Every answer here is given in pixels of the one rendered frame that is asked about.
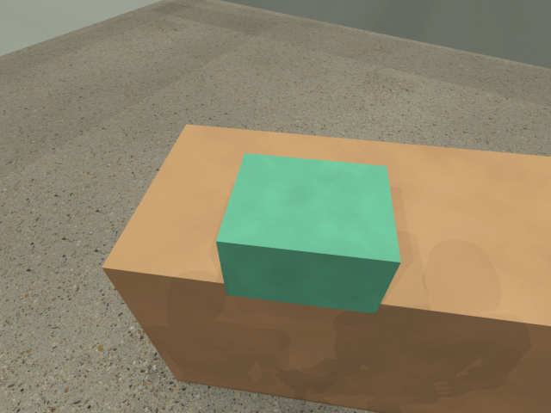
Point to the pedestal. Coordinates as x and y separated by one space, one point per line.
464 327

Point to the carton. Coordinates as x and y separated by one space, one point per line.
309 232

